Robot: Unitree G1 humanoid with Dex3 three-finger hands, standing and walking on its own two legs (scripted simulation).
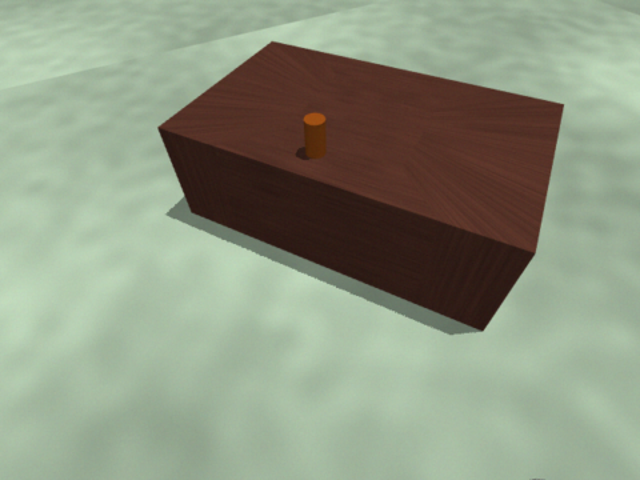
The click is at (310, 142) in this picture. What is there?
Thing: squat round
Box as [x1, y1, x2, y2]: [304, 113, 325, 158]
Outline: 310,113 304,117 305,150 306,154 309,157 317,158 321,157 325,153 325,118 323,115 319,113
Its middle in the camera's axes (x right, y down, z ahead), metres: -0.02 -0.31 +1.24
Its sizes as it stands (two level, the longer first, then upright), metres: 0.069 0.069 0.128
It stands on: a support 0.45 m high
